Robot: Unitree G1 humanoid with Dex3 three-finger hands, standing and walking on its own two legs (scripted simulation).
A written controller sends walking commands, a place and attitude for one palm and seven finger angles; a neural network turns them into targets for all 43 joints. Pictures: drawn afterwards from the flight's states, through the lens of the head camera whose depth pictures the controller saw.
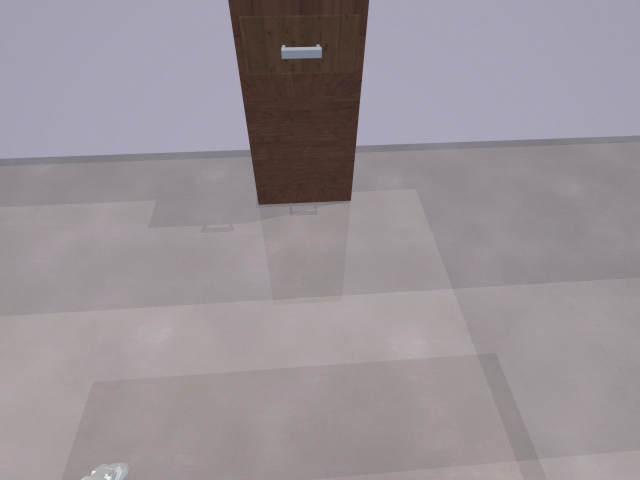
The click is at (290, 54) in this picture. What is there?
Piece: drawer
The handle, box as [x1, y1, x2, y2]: [281, 44, 321, 58]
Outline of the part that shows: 321,48 318,44 316,44 315,47 285,47 284,45 282,45 281,54 282,58 321,57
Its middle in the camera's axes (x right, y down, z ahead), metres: -0.07 -0.63 +1.28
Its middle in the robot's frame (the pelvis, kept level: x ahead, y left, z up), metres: +1.38 +0.13 -0.05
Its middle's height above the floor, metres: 0.72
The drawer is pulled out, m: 0.00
